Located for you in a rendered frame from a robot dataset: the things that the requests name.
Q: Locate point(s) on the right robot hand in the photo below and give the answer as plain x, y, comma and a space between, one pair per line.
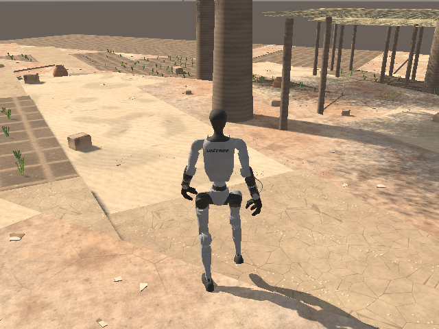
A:
257, 204

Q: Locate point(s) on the left robot hand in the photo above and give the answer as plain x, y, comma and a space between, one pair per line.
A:
191, 190

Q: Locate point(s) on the humanoid robot head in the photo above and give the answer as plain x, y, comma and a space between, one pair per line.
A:
218, 121

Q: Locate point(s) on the robot left forearm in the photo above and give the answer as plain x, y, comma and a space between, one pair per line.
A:
186, 180

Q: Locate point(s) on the left robot foot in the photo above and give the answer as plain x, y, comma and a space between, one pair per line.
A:
208, 285

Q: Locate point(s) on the robot right forearm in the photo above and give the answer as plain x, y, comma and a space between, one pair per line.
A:
252, 187

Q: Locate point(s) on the right robot upper arm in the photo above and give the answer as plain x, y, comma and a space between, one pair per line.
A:
240, 145

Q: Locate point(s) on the left robot upper arm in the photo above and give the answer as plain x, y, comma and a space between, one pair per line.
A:
193, 156

